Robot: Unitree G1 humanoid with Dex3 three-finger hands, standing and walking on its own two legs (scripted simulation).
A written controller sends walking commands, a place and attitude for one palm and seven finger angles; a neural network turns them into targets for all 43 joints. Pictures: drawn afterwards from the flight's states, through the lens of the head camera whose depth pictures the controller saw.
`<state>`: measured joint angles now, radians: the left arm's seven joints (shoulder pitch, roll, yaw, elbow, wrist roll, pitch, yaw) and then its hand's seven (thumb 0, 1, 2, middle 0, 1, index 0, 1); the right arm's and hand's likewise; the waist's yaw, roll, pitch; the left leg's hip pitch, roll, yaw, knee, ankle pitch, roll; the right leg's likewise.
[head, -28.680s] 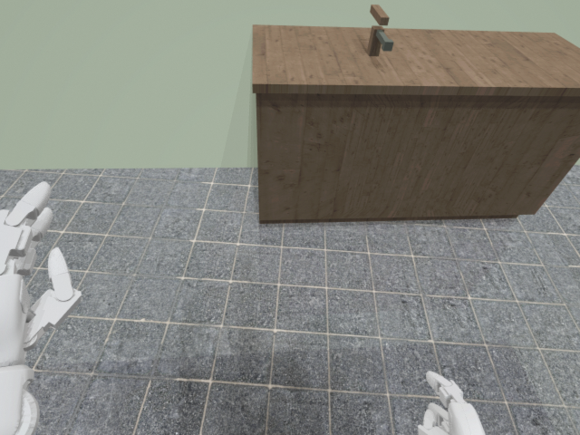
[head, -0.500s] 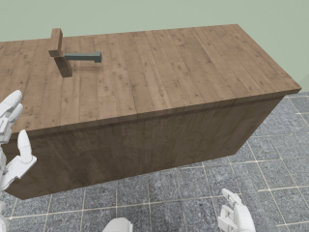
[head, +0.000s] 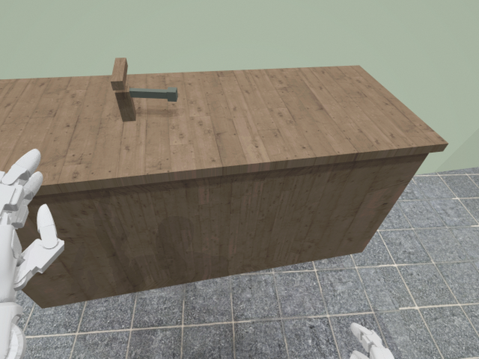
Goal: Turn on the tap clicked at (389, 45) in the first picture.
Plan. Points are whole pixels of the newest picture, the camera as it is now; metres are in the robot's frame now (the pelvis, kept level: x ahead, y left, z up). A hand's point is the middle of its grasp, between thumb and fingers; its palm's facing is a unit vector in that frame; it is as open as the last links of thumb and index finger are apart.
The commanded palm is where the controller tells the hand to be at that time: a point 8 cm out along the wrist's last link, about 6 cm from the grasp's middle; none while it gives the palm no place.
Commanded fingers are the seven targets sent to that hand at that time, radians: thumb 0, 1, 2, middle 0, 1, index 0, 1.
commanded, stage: stop stepping back and stand still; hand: left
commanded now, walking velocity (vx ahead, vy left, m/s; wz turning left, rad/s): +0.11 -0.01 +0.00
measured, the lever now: (172, 94) +0.75 +0.22 +0.07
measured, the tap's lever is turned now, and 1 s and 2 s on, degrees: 79 79 79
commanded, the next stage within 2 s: stand and check the lever's angle in 0.24 s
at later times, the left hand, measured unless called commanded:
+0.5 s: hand (81, 229) +0.22 +0.21 +0.18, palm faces +0.37 -0.86 -0.36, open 7.4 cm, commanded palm +0.17 +0.26 +0.19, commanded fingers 0.00 0.90 0.90 -0.20 -0.30 -0.20 -0.30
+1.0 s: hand (90, 199) +0.27 +0.22 +0.18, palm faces +0.40 -0.83 -0.39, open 7.4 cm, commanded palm +0.21 +0.26 +0.19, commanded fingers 0.00 0.90 0.90 -0.20 -0.30 -0.20 -0.30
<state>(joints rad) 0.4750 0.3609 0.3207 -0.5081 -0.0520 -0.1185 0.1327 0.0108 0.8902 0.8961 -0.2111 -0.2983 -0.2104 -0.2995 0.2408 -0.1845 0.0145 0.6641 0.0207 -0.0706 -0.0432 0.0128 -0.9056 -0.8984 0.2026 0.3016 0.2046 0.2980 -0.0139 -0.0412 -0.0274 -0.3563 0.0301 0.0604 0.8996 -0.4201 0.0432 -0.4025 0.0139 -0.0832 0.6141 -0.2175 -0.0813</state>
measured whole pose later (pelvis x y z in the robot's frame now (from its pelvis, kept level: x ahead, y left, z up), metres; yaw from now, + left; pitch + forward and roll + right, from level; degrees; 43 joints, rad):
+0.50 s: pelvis +0.01 -0.02 +0.00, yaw +0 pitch -2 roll +0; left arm 0.48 0.38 0.34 -0.60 -0.05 -0.16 0.16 0.01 0.89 0.90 -0.21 -0.30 -0.21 -0.30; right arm 0.21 -0.22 -0.02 0.64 0.01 -0.11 -0.06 0.01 -0.90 -0.90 0.20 0.30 0.21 0.30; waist -0.01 -0.03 0.05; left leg -0.29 0.03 0.01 0.64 -0.33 0.01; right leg -0.32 0.00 -0.05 0.69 -0.35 -0.02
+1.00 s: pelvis +0.05 -0.02 +0.02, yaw +0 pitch -1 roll +0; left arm 0.47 0.37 0.34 -0.50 -0.06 -0.15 0.16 0.01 0.89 0.90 -0.21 -0.30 -0.21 -0.30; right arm 0.15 -0.22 -0.01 0.59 0.02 -0.07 -0.06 0.01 -0.91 -0.90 0.20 0.30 0.20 0.30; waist 0.01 0.01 0.06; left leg -0.18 0.03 0.01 0.48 -0.28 -0.02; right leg -0.18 0.03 -0.05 0.46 -0.26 -0.04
